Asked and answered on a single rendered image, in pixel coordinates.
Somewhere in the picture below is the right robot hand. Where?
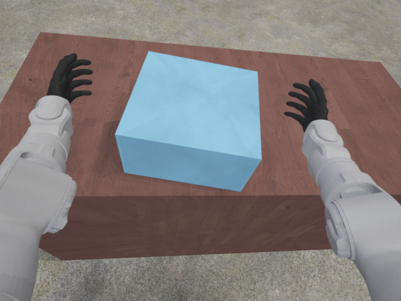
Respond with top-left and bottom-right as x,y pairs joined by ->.
284,79 -> 328,132

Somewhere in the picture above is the left robot hand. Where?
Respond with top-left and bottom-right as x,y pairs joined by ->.
47,53 -> 93,104

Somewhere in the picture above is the carton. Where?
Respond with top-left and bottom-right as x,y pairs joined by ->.
115,51 -> 262,192

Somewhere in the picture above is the robot right forearm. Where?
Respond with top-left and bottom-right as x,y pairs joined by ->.
301,120 -> 401,210

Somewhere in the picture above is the robot left forearm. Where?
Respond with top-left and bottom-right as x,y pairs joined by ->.
0,95 -> 73,189

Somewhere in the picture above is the right robot upper arm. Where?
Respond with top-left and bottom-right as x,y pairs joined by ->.
325,193 -> 401,301

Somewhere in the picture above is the pedestal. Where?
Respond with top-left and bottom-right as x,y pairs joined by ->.
0,32 -> 401,260

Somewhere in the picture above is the left robot upper arm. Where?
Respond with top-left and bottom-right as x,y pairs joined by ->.
0,157 -> 77,301

